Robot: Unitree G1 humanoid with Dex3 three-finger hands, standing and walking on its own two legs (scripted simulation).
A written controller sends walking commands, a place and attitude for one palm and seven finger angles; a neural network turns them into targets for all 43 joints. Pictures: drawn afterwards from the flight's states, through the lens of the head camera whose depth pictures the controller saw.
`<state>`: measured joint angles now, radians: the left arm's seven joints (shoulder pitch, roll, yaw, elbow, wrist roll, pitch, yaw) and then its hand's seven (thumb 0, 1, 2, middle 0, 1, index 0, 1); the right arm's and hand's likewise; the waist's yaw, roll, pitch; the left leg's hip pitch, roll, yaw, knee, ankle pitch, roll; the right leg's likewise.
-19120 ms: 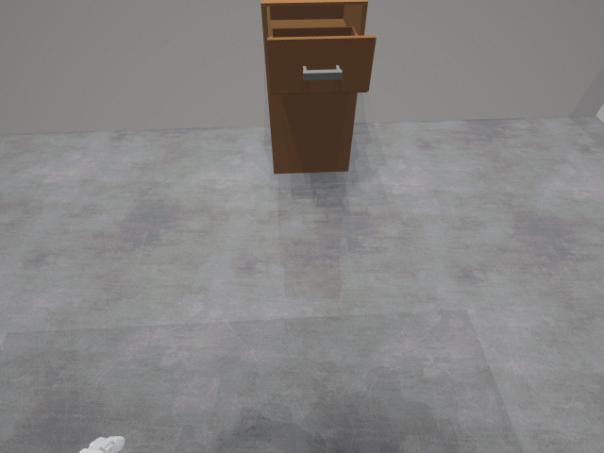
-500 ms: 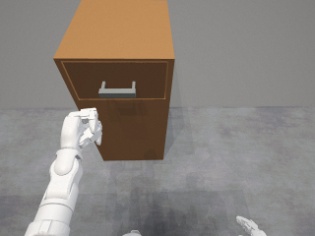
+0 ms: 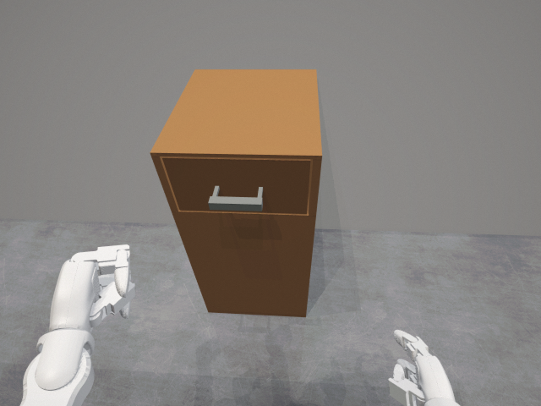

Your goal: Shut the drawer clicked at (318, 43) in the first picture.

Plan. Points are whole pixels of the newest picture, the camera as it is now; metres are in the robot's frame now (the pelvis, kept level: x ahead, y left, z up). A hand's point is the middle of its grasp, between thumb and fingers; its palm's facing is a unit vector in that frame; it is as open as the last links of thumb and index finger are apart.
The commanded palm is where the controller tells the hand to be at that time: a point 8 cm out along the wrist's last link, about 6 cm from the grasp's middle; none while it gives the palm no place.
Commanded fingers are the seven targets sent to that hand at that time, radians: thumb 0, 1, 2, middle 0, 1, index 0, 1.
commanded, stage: draw the hand back to the body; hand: left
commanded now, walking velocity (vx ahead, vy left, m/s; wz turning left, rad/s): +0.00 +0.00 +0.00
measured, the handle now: (237, 197) +0.59 +0.15 -0.08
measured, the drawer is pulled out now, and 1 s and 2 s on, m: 0.00 0.00 0.00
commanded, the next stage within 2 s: step back with the hand held close in 0.40 s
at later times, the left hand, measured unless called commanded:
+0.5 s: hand (80, 312) +0.18 +0.23 +0.15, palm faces +0.38 -0.85 -0.38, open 3.3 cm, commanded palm +0.13 +0.27 +0.17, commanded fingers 0.00 0.90 0.90 -1.40 -1.60 -1.40 -1.60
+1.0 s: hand (45, 327) +0.16 +0.25 +0.15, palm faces +0.29 -0.81 -0.51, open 3.3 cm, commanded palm +0.10 +0.29 +0.17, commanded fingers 0.00 0.90 0.90 -1.40 -1.60 -1.40 -1.60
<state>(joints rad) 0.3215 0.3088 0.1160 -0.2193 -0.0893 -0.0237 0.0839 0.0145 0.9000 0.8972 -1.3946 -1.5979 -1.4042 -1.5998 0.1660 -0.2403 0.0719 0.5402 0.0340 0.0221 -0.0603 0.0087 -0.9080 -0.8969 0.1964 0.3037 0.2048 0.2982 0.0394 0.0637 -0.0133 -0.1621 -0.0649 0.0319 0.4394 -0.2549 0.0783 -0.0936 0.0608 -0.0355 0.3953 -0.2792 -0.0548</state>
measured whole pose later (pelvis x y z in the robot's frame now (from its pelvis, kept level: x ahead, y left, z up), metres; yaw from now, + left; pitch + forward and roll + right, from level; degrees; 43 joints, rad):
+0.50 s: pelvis +0.00 -0.01 +0.00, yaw +0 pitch -3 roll -1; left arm 0.55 0.33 0.26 -0.45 -0.10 -0.07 0.10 0.01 0.90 0.90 -1.40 -1.60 -1.41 -1.60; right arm 0.21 -0.24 0.03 0.60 0.03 -0.06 -0.06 0.01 -0.91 -0.90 0.20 0.30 0.20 0.30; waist 0.06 0.07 -0.02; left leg -0.14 -0.06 0.02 0.46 -0.27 0.07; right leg -0.07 0.07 -0.04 0.39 -0.28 -0.07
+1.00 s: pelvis -0.04 +0.01 +0.00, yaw -1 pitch +2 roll -1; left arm 0.65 0.42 0.37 -0.55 -0.07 -0.18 0.12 0.01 0.89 0.90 -1.40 -1.60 -1.41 -1.60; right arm 0.19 -0.24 -0.02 0.55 0.02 0.04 -0.07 0.01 -0.91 -0.90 0.20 0.30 0.20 0.30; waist 0.00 0.03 0.02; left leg -0.30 -0.07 0.05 0.47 -0.20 0.10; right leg -0.25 0.05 -0.03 0.46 -0.24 -0.03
